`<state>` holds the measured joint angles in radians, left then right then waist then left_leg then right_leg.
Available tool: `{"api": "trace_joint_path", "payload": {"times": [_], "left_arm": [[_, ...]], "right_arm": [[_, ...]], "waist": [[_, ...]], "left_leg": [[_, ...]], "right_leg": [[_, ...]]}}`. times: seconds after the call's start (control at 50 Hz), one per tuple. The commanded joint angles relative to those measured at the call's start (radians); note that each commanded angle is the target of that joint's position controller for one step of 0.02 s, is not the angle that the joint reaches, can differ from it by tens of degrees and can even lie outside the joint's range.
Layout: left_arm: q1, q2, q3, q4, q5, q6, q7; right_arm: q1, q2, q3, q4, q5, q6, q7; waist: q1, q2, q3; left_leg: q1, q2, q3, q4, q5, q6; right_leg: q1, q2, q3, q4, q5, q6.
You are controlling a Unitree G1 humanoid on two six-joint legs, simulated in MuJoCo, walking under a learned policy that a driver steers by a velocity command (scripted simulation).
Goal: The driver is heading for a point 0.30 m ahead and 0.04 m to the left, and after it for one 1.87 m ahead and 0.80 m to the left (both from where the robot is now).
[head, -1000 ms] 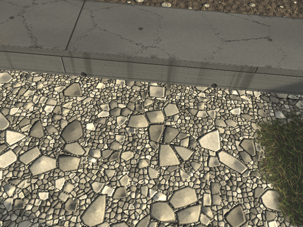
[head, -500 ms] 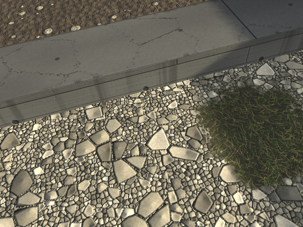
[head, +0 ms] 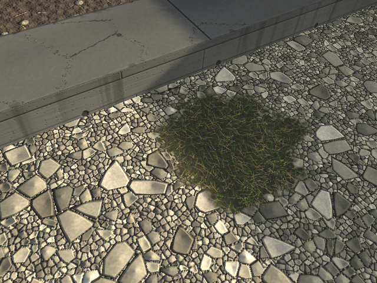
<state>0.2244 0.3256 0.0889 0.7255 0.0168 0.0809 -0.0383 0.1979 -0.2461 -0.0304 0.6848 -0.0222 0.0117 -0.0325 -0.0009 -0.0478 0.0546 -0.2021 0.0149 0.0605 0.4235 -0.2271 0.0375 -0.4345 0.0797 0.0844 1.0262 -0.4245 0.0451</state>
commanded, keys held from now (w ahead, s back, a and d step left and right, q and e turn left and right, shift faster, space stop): w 0.36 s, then w+q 0.64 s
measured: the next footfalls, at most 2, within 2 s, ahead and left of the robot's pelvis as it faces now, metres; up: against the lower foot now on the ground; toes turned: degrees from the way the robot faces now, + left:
right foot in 0.16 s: +0.02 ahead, -0.11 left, +0.00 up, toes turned -1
left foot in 0.62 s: +0.37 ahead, +0.07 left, +0.00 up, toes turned +6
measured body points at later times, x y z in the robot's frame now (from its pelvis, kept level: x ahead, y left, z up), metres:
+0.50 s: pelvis +0.13 -0.03 -0.01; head +0.15 -0.04 +0.44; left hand +0.11 +0.24 -0.14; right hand +0.27 -0.29 -0.13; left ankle +0.28 +0.09 -0.70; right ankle -0.02 -0.11 -0.74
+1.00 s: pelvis +0.40 +0.03 +0.00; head +0.43 +0.05 +0.45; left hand +0.53 +0.31 -0.11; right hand +0.46 -0.25 -0.12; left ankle +0.33 +0.06 -0.74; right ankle +0.61 -0.11 -0.68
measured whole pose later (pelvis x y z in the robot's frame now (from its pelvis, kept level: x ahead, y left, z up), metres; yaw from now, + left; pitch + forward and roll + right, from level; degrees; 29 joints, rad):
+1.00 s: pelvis +0.40 +0.03 +0.00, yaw +15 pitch +1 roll +0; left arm 0.07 0.27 0.01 0.74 0.05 -0.03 -0.03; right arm 0.42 -0.26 -0.06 0.86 0.00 -0.05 0.01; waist -0.07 -0.04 0.04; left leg -0.06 -0.16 -0.13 0.28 -0.23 0.13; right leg -0.68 -0.10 0.06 0.77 -0.04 0.05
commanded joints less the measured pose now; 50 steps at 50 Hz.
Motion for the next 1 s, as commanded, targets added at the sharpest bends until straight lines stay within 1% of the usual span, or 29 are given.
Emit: {"api": "trace_joint_path", "payload": {"times": [0.02, 0.06, 0.1, 0.14, 0.16, 0.18, 0.2, 0.22, 0.24, 0.26, 0.3, 0.36, 0.42, 0.52, 0.56, 0.58, 0.6, 0.62, 0.64, 0.66, 0.68, 0.7, 0.72, 0.74, 0.76, 0.8, 0.84, 0.9, 1.0], "left_arm": [[-0.052, 0.041, -0.004, -0.079, 0.008, -0.01, -0.007], [-0.077, 0.035, -0.015, -0.084, 0.01, -0.016, -0.013], [-0.055, 0.024, -0.026, -0.065, 0.006, -0.032, -0.008], [0.06, -0.002, -0.037, -0.004, 0.012, -0.06, 0.006], [0.152, 0.029, -0.032, 0.032, 0.018, -0.076, 0.013], [0.264, 0.105, -0.023, 0.042, 0.032, -0.089, 0.021], [0.254, 0.226, 0.011, 0.041, 0.017, -0.092, 0.03], [0.202, 0.16, -0.002, 0.043, 0.012, -0.096, 0.033], [0.145, 0.109, -0.021, 0.033, 0.005, -0.107, 0.032], [0.111, 0.086, -0.027, 0.028, 0.007, -0.115, 0.031], [0.116, 0.06, -0.036, 0.041, 0.003, -0.136, 0.034], [0.177, 0.057, -0.035, 0.081, -0.008, -0.151, 0.029], [0.205, 0.048, -0.038, 0.11, 0.002, -0.155, 0.03], [0.23, 0.062, -0.04, 0.16, 0.008, -0.165, 0.045], [0.205, 0.075, -0.041, 0.169, 0.011, -0.168, 0.052], [0.199, 0.089, -0.039, 0.173, 0.015, -0.166, 0.057], [0.196, 0.105, -0.035, 0.177, 0.022, -0.159, 0.06], [0.191, 0.117, -0.033, 0.175, 0.019, -0.152, 0.063], [0.203, 0.093, -0.044, 0.148, 0.016, -0.155, 0.064], [0.264, -0.014, -0.063, 0.103, 0.0, -0.164, 0.041], [0.148, 0.074, -0.045, 0.092, 0.018, -0.174, 0.038], [0.089, 0.081, -0.044, 0.063, 0.003, -0.187, 0.031], [0.068, 0.07, -0.05, 0.061, 0.006, -0.196, 0.031], [0.061, 0.059, -0.051, 0.06, 0.015, -0.187, 0.032], [0.08, 0.049, -0.054, 0.058, 0.027, -0.169, 0.03], [0.088, 0.027, -0.058, 0.052, 0.039, -0.137, 0.025], [0.035, 0.016, -0.06, 0.028, 0.04, -0.121, 0.022], [-0.114, 0.018, -0.06, -0.026, 0.036, -0.118, 0.019], [-0.272, 0.011, -0.069, -0.079, 0.025, -0.126, 0.01]], "right_arm": [[0.071, -0.169, -0.051, -0.023, -0.005, -0.012, 0.01], [0.071, -0.183, -0.056, -0.009, -0.01, -0.009, 0.025], [0.081, -0.194, -0.063, 0.012, -0.012, -0.005, 0.039], [0.065, -0.175, -0.06, 0.027, 0.006, -0.003, 0.042], [0.048, -0.13, -0.048, 0.021, 0.004, -0.009, 0.041], [0.019, -0.025, -0.018, -0.017, -0.007, -0.016, 0.05], [-0.06, -0.1, -0.034, -0.062, -0.015, -0.018, 0.048], [-0.098, -0.166, -0.053, -0.06, -0.011, -0.021, 0.054], [-0.054, -0.162, -0.055, -0.032, 0.001, -0.028, 0.068], [-0.005, -0.158, -0.055, 0.001, 0.004, -0.035, 0.076], [0.022, -0.141, -0.053, 0.034, -0.016, -0.033, 0.085], [-0.032, -0.11, -0.045, 0.021, -0.018, -0.028, 0.087], [-0.117, -0.091, -0.033, -0.001, -0.01, -0.025, 0.092], [-0.205, -0.071, -0.016, -0.04, -0.011, -0.029, 0.099], [-0.164, -0.075, -0.018, -0.031, -0.011, -0.031, 0.091], [-0.106, -0.088, -0.024, -0.014, -0.01, -0.032, 0.084], [0.004, -0.112, -0.035, 0.019, -0.01, -0.037, 0.078], [0.156, -0.137, -0.049, 0.068, -0.016, -0.046, 0.07], [0.297, -0.212, -0.073, 0.098, -0.03, -0.05, 0.056], [0.282, -0.313, -0.095, 0.09, -0.027, -0.048, 0.053], [0.245, -0.271, -0.092, 0.099, 0.02, -0.044, 0.059], [0.169, -0.241, -0.085, 0.09, 0.018, -0.042, 0.055], [0.135, -0.192, -0.073, 0.09, 0.015, -0.045, 0.055], [0.112, -0.172, -0.067, 0.091, 0.015, -0.049, 0.052], [0.095, -0.15, -0.059, 0.096, 0.017, -0.053, 0.049], [0.11, -0.152, -0.058, 0.103, 0.024, -0.069, 0.049], [0.132, -0.169, -0.063, 0.111, 0.025, -0.075, 0.048], [0.191, -0.174, -0.066, 0.124, 0.026, -0.073, 0.045], [0.287, -0.177, -0.07, 0.143, 0.022, -0.067, 0.035]], "waist": [[-0.055, 0.233, -0.083], [-0.06, 0.25, -0.04], [-0.043, 0.228, -0.017], [0.037, 0.151, -0.008], [0.078, 0.073, -0.035], [0.118, -0.166, -0.087], [0.129, -0.21, 0.062], [0.102, -0.087, 0.139], [0.059, -0.076, 0.133], [0.032, -0.076, 0.107], [0.019, -0.062, 0.056], [0.027, -0.043, 0.048], [0.048, -0.049, 0.076], [0.056, -0.034, 0.103], [0.025, -0.04, 0.066], [-0.003, -0.053, 0.017], [-0.052, -0.057, -0.056], [-0.12, -0.036, -0.143], [-0.165, 0.055, -0.247], [-0.078, 0.311, -0.326], [-0.103, 0.17, -0.289], [-0.069, 0.128, -0.157], [-0.045, 0.043, -0.092], [-0.016, 0.025, -0.053], [0.014, 0.037, -0.051], [0.031, 0.056, -0.054], [0.025, 0.065, -0.028], [-0.019, 0.078, 0.014], [-0.086, 0.099, -0.006]], "left_leg": [[0.161, 0.221, -0.219, -0.166, -0.059, 0.169], [0.094, 0.224, -0.234, -0.208, -0.222, 0.165], [0.018, 0.22, -0.22, -0.206, -0.224, 0.16], [-0.134, 0.171, -0.156, -0.117, -0.237, 0.125], [-0.271, 0.126, -0.102, -0.002, -0.268, 0.087], [-0.423, 0.03, 0.019, 0.337, -0.365, 0.035], [-0.601, -0.031, 0.003, 0.429, -0.341, 0.025], [-0.609, 0.038, -0.072, 0.501, -0.24, 0.027], [-0.591, 0.043, -0.079, 0.51, -0.159, 0.025], [-0.558, 0.055, -0.075, 0.51, -0.101, 0.016], [-0.516, 0.057, -0.047, 0.555, -0.019, -0.004], [-0.553, 0.062, -0.025, 0.554, 0.044, -0.032], [-0.561, 0.052, -0.014, 0.463, 0.098, -0.038], [-0.459, 0.013, 0.012, 0.258, 0.129, 0.03], [-0.344, -0.032, 0.052, 0.206, 0.087, 0.075], [-0.264, -0.065, 0.071, 0.202, 0.049, 0.094], [-0.15, -0.103, 0.079, 0.182, 0.01, 0.114], [0.057, -0.123, 0.066, 0.109, 0.03, 0.138], [0.307, 0.052, -0.171, 0.073, -0.127, 0.19], [0.526, 0.328, -0.773, -0.058, -0.199, 0.354], [0.481, 0.303, -0.844, -0.149, -0.17, 0.338], [0.346, 0.286, -0.676, -0.153, -0.081, 0.315], [0.228, 0.248, -0.573, -0.168, 0.057, 0.291], [0.138, 0.202, -0.498, -0.178, 0.153, 0.268], [0.074, 0.164, -0.437, -0.195, 0.211, 0.254], [0.021, 0.132, -0.382, -0.215, 0.273, 0.257], [-0.016, 0.106, -0.355, -0.244, 0.239, 0.253], [0.001, 0.08, -0.357, -0.262, 0.229, 0.222], [0.131, 0.067, -0.376, -0.185, 0.378, 0.175]], "right_leg": [[-0.056, -0.012, -0.038, -0.156, -0.023, -0.011], [0.025, -0.016, -0.081, -0.285, -0.067, -0.037], [0.156, -0.01, -0.128, -0.436, -0.055, -0.074], [0.409, 0.004, -0.159, -0.68, 0.139, -0.12], [0.582, -0.058, -0.058, -0.709, 0.1, -0.133], [0.689, -0.345, 0.316, -0.848, -0.199, -0.165], [0.516, -0.474, 0.565, -0.931, -0.275, -0.285], [0.47, -0.429, 0.49, -0.933, -0.281, -0.3], [0.463, -0.369, 0.404, -0.935, -0.209, -0.273], [0.474, -0.32, 0.314, -0.942, -0.084, -0.245], [0.483, -0.268, 0.193, -0.93, 0.16, -0.235], [0.484, -0.255, 0.116, -0.918, 0.358, -0.247], [0.47, -0.251, 0.037, -0.929, 0.445, -0.243], [0.496, -0.299, -0.06, -0.925, 0.636, -0.217], [0.524, -0.303, -0.112, -0.831, 0.931, -0.193], [0.546, -0.304, -0.135, -0.725, 1.129, -0.179], [0.558, -0.298, -0.156, -0.556, 1.252, -0.166], [0.477, -0.276, -0.19, -0.331, 1.196, -0.147], [0.263, -0.238, -0.211, -0.036, 0.867, -0.132], [-0.129, -0.006, -0.171, 0.335, -0.019, -0.082], [-0.226, -0.039, 0.002, 0.398, -0.009, -0.1], [-0.252, -0.093, 0.0, 0.364, 0.088, -0.106], [-0.219, -0.131, -0.015, 0.288, 0.141, -0.105], [-0.177, -0.152, -0.017, 0.234, 0.144, -0.094], [-0.126, -0.165, -0.017, 0.189, 0.138, -0.077], [-0.103, -0.169, -0.036, 0.122, 0.127, -0.047], [-0.14, -0.175, -0.058, 0.042, 0.179, -0.019], [-0.223, -0.175, -0.074, -0.122, 0.319, 0.011], [-0.247, -0.129, -0.076, -0.309, 0.443, 0.011]]}}
Velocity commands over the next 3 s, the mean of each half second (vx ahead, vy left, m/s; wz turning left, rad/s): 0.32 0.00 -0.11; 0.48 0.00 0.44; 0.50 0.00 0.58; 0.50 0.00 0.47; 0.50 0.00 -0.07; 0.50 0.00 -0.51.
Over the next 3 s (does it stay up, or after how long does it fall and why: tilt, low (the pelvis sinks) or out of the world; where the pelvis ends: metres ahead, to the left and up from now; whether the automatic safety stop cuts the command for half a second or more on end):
stays up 1.23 0.66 0.17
